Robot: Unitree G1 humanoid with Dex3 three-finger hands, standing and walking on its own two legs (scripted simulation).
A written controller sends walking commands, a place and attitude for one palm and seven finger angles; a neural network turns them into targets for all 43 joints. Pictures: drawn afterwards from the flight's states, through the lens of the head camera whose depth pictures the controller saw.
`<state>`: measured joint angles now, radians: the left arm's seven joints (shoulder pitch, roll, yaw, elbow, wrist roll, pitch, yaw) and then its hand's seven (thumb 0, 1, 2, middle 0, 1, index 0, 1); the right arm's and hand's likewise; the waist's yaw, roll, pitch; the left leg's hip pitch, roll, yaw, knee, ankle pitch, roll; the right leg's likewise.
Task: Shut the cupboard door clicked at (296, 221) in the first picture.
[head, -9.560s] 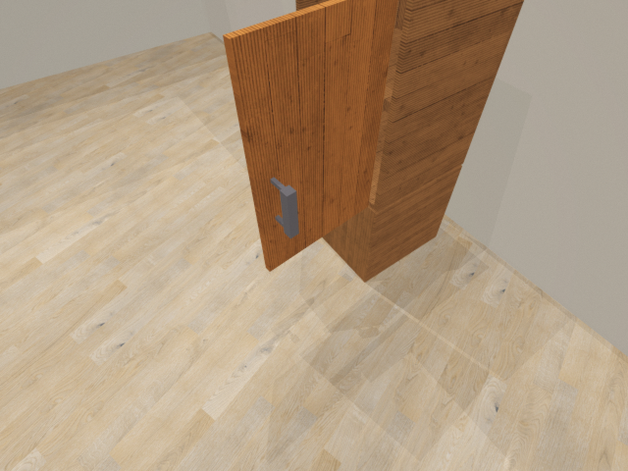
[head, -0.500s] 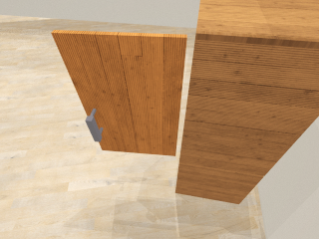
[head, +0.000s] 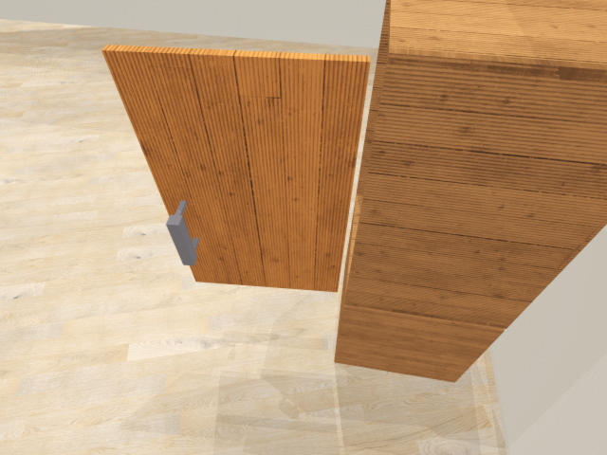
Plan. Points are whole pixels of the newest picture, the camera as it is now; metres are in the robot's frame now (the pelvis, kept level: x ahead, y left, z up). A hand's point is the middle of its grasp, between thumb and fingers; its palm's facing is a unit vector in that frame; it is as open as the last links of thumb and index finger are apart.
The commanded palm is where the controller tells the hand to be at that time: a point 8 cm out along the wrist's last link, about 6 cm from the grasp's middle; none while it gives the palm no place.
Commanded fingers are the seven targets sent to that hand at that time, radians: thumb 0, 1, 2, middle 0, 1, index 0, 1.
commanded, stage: look again from close up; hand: left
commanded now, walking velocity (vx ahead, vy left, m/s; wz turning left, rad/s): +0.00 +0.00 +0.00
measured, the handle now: (186, 233) +0.53 +0.27 -0.10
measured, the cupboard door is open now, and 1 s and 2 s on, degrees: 95 95 95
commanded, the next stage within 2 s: shuffle to correct the standing spot in 0.28 s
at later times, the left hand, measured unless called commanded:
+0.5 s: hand out of the picture +0.00 +0.20 -0.17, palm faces +0.00 -0.98 -0.21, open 7.4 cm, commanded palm none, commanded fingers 0.00 0.90 0.90 -0.20 -0.30 -0.20 -0.30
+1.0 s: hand out of the picture +0.09 +0.22 -0.17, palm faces +0.07 -0.97 -0.23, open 7.4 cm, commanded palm none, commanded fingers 0.00 0.90 0.90 -0.20 -0.30 -0.20 -0.30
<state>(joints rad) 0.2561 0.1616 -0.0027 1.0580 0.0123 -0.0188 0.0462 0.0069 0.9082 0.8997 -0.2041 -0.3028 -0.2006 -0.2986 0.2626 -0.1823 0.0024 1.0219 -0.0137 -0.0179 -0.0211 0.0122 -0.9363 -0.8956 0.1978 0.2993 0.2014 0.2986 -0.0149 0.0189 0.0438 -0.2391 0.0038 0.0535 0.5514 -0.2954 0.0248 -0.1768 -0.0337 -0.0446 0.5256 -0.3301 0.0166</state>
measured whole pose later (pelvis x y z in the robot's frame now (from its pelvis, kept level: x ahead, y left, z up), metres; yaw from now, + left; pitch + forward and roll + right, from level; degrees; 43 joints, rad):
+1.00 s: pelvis +0.06 +0.03 +0.00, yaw +1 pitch +0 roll +1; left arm 0.27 0.16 0.03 1.01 0.02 -0.04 0.03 0.00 0.90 0.90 -0.20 -0.30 -0.20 -0.30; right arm 0.29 -0.18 -0.01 1.06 -0.02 0.03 0.00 0.00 -0.91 -0.90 0.20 0.30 0.20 0.30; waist 0.02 0.01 0.06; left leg -0.38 -0.03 0.07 0.98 -0.50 0.01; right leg -0.20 -0.08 -0.12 0.58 -0.38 0.00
